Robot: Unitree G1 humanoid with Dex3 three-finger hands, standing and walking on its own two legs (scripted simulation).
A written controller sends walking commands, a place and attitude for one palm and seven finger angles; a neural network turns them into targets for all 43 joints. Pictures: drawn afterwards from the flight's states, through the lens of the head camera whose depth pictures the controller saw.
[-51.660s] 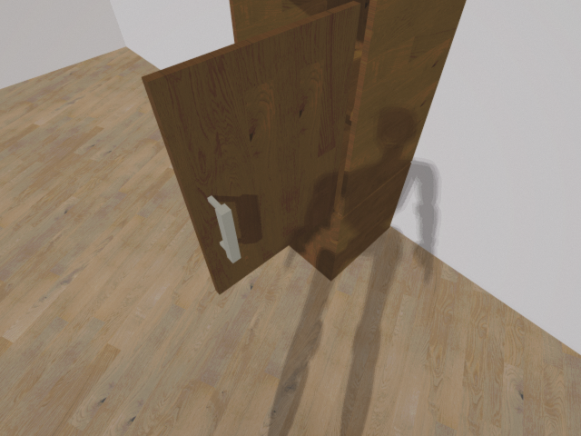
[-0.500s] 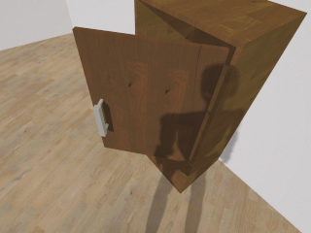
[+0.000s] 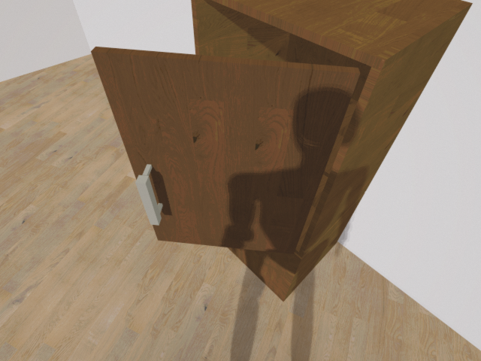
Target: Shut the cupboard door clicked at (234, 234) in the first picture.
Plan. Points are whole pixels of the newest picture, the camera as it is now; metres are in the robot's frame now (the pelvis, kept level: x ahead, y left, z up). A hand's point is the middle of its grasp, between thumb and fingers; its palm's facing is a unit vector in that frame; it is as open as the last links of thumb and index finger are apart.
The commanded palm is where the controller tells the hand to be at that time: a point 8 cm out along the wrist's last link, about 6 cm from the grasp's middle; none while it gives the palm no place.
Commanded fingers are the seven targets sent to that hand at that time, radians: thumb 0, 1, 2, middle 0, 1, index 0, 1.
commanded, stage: come to a stop and stand still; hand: left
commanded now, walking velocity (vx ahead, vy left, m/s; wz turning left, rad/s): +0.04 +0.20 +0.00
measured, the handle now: (152, 195) +0.47 +0.25 -0.07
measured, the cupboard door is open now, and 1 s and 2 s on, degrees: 40 40 40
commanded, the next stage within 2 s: none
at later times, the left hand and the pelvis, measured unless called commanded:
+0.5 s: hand out of the picture +0.03 +0.21 -0.18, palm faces +0.04 -0.98 -0.17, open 7.3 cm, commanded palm none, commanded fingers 0.00 0.90 0.90 -0.20 -0.30 -0.20 -0.30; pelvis +0.00 +0.04 +0.01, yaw -1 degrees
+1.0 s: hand out of the picture -0.06 +0.15 -0.16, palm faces -0.01 -0.98 -0.18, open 7.3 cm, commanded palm none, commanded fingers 0.00 0.90 0.90 -0.20 -0.30 -0.20 -0.30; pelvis -0.04 -0.01 +0.01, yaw -1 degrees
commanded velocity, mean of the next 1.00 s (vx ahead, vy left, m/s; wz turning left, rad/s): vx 0.00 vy -0.02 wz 0.00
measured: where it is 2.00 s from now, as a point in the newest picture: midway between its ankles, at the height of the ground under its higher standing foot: outside the picture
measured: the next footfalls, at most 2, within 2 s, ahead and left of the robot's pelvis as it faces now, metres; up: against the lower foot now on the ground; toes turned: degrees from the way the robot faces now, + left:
right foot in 0.78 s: -0.01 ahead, -0.12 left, +0.00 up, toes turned +0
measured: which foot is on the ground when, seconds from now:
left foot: down 0.00-1.00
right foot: down 0.00-0.16, up 0.18-0.76, down 0.78-1.00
